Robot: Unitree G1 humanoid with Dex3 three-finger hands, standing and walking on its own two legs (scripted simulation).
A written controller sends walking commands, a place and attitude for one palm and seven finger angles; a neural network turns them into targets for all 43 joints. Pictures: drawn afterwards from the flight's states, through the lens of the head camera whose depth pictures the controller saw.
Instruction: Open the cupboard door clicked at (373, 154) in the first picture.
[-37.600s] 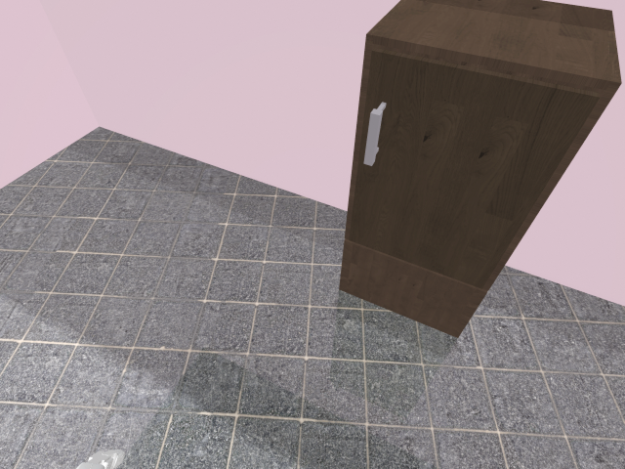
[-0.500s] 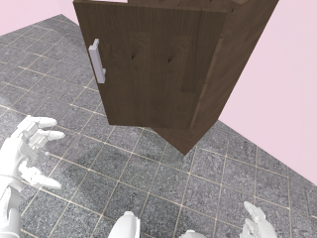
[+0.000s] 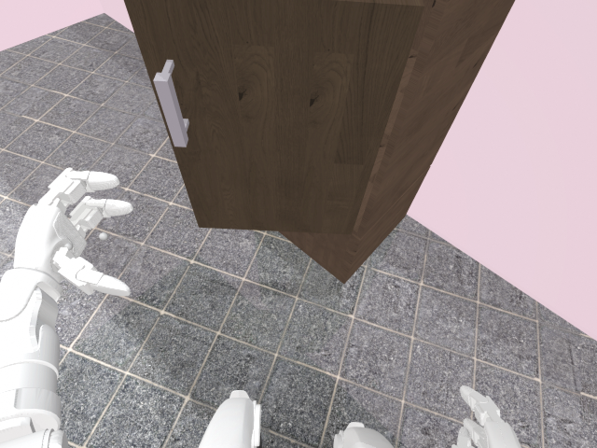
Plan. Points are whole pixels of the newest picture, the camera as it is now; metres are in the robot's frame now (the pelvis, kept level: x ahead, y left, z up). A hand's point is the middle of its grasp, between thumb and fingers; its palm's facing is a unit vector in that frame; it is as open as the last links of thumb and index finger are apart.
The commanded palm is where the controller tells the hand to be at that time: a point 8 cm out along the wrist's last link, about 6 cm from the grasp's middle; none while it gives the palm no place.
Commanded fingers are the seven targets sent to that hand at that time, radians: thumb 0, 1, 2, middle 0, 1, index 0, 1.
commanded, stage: move the hooked fingers beside the handle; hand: left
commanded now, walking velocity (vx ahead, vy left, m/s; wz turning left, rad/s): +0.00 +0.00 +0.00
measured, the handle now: (175, 105) +0.62 +0.24 +0.06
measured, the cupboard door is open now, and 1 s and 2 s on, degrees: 40 40 40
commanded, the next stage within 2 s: none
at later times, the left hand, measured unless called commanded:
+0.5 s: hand (114, 182) +0.44 +0.29 +0.06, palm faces +0.02 -1.00 +0.00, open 14.0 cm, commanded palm +0.43 +0.33 +0.06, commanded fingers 0.00 -0.50 0.30 -0.30 -1.20 -0.30 -1.20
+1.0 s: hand (130, 139) +0.52 +0.28 +0.07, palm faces +0.03 -1.00 -0.01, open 14.0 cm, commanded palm +0.53 +0.32 +0.06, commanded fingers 0.00 -0.50 0.30 -0.30 -1.20 -0.30 -1.20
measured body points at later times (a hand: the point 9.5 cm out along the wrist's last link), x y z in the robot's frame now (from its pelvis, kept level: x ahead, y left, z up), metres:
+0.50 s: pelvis +0.00 +0.01 -0.02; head +0.11 +0.03 +0.42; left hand +0.44 +0.34 +0.07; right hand +0.06 -0.28 -0.12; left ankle +0.08 +0.11 -0.66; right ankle -0.01 -0.12 -0.66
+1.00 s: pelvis +0.00 +0.01 -0.03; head +0.16 +0.05 +0.39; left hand +0.52 +0.34 +0.07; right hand +0.00 -0.27 -0.12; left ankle +0.08 +0.11 -0.66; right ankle -0.01 -0.12 -0.66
